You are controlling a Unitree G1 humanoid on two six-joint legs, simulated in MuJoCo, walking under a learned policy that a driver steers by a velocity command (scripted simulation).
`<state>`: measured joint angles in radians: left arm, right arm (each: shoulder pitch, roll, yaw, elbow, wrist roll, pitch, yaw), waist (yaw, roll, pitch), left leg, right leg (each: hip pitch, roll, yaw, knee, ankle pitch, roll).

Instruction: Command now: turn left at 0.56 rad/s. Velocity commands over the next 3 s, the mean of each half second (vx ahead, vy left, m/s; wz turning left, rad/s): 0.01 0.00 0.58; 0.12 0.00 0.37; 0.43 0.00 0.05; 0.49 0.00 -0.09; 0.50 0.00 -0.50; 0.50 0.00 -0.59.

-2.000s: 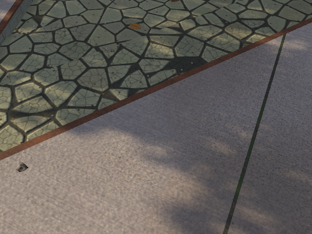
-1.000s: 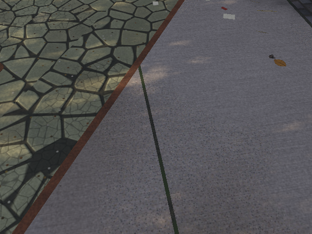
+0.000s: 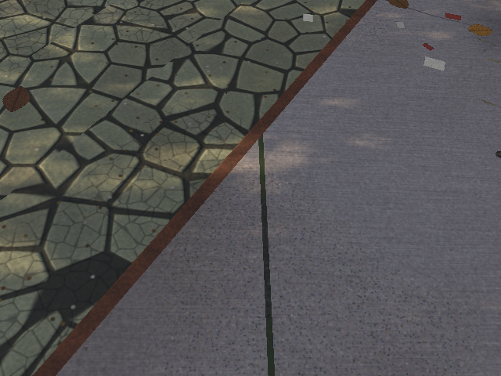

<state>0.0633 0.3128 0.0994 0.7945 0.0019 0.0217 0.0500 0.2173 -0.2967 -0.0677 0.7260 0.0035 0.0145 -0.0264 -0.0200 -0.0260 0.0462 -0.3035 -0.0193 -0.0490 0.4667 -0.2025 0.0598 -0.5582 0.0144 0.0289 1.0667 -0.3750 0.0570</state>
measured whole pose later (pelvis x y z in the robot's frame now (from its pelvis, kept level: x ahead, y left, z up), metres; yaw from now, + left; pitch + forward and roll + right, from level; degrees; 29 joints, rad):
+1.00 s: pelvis +0.04 +0.04 +0.01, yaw +28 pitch +1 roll -1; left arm 0.16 0.34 0.08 0.85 -0.01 -0.04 -0.01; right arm 0.32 -0.26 -0.04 0.71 0.00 -0.04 -0.01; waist -0.02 -0.03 0.00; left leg -0.09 -0.03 -0.03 0.27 -0.19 0.06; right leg -0.51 -0.07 0.01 0.81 -0.16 0.03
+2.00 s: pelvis +0.50 +0.25 +0.00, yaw +24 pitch +0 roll +2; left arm 0.23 0.31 0.05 0.81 -0.03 -0.04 0.00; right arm 0.27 -0.26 -0.06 0.78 -0.01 -0.11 0.03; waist -0.02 -0.05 0.04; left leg -0.17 -0.06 0.12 0.31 -0.16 0.07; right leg -0.59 -0.10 0.08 1.08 -0.26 -0.02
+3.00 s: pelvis +1.07 +0.37 -0.05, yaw -11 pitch +1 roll +2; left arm 0.26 0.30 0.09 0.69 -0.03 -0.02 0.02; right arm 0.29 -0.23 -0.06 0.86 -0.01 -0.11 0.02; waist -0.03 -0.06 0.03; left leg -0.16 -0.04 0.08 0.37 -0.24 0.03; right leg -0.66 -0.07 0.09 1.12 -0.24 0.00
